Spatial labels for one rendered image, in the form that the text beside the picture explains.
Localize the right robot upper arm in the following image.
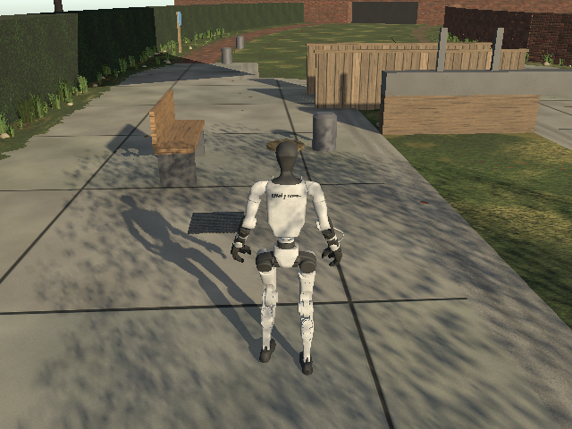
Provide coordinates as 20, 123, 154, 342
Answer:
305, 181, 331, 231

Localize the right robot hand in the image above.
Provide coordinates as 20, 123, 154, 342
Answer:
322, 246, 342, 266

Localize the robot right foot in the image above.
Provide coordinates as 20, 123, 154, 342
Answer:
299, 351, 313, 375

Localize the left robot upper arm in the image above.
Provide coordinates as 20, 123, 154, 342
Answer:
242, 180, 268, 230

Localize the right robot forearm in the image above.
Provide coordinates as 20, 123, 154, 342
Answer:
322, 216, 340, 251

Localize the left robot hand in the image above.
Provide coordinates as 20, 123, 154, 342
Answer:
231, 243, 251, 263

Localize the left robot forearm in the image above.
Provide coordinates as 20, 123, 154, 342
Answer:
233, 215, 251, 248

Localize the humanoid robot head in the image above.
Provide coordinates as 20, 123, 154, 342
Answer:
271, 141, 302, 185

